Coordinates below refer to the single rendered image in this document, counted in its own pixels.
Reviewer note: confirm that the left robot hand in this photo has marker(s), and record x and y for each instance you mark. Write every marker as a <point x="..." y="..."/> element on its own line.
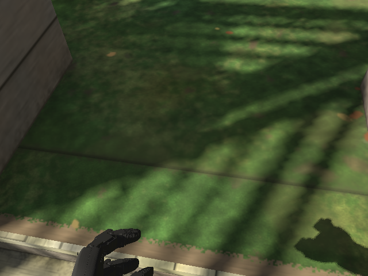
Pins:
<point x="90" y="260"/>

